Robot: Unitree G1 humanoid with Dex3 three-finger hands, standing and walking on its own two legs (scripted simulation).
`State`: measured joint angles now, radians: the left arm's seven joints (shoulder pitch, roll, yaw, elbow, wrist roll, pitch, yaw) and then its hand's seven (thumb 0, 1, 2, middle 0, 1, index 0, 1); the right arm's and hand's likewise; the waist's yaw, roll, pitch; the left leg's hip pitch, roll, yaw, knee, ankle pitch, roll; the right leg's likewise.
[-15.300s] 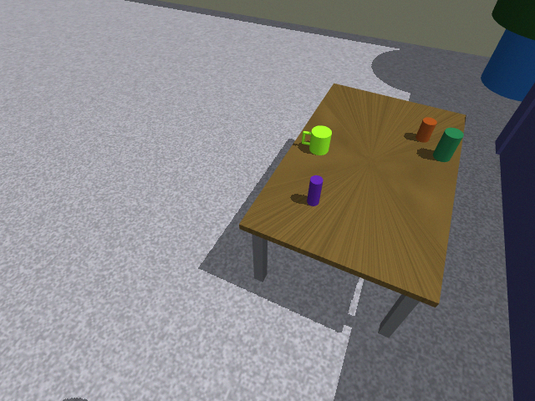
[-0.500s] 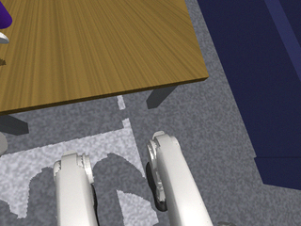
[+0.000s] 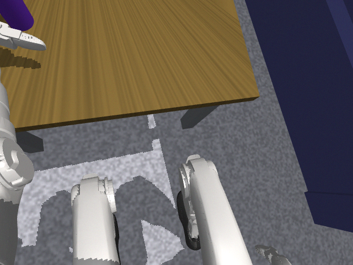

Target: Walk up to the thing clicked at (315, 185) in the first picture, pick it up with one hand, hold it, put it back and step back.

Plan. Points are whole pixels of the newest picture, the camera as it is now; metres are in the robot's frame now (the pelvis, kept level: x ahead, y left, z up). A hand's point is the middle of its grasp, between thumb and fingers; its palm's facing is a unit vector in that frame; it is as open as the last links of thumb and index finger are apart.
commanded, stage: close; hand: left
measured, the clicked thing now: out of the picture +0.60 +0.22 +0.03
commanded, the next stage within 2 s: settle in 0.56 s
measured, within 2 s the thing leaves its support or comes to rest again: leaves its support in 1.02 s
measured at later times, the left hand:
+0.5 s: hand (9, 3) +0.60 +0.22 +0.02, palm faces +0.18 -0.98 -0.06, open 10.2 cm
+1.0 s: hand (10, 2) +0.60 +0.21 +0.03, palm faces +0.17 -0.98 -0.07, open 5.8 cm
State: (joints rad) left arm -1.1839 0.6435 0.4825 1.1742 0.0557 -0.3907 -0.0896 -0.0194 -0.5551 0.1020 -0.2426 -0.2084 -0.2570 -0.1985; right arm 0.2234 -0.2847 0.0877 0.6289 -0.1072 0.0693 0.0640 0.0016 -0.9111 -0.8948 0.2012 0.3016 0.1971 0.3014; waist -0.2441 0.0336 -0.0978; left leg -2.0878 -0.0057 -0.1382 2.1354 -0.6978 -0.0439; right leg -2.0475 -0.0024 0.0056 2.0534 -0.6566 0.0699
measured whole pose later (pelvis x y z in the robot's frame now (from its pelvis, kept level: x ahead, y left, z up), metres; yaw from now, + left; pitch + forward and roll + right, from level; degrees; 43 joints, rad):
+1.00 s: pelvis +0.00 +0.00 +0.00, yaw +0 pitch +37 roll -5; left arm -1.18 0.64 0.46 1.12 0.06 -0.33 -0.09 -0.01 0.07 1.12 -0.95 -1.21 -0.99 -1.22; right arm 0.25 -0.28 0.09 0.62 -0.09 0.11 0.05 0.00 -0.88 -0.89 0.20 0.30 0.20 0.30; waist -0.25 0.04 -0.10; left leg -2.10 0.00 -0.14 2.14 -0.70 -0.05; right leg -2.07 0.00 0.01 2.07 -0.66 0.07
